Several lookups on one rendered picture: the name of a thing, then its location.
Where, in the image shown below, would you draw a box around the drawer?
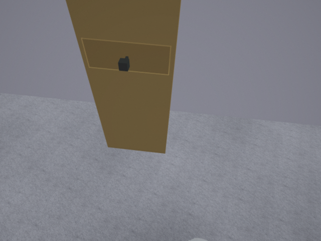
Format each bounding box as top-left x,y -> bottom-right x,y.
82,38 -> 172,74

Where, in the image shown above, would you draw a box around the cabinet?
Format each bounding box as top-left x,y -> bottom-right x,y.
66,0 -> 181,154

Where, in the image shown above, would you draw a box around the handle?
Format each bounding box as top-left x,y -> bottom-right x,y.
118,56 -> 130,71

